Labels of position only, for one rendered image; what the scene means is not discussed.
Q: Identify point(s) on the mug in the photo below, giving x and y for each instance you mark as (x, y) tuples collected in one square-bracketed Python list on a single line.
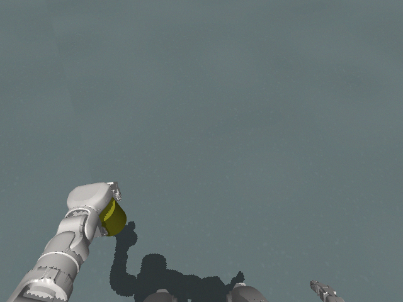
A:
[(113, 218)]

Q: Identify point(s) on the right robot hand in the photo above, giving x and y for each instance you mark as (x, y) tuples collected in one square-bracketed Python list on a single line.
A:
[(326, 293)]

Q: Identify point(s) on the left robot arm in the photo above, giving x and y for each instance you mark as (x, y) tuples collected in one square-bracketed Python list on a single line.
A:
[(51, 279)]

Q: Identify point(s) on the left robot hand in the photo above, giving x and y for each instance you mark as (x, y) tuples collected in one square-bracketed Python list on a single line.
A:
[(96, 196)]

